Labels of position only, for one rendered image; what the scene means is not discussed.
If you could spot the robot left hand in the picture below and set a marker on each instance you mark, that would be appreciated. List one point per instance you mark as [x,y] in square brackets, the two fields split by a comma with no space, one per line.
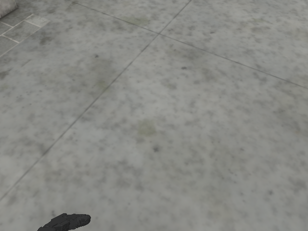
[65,222]

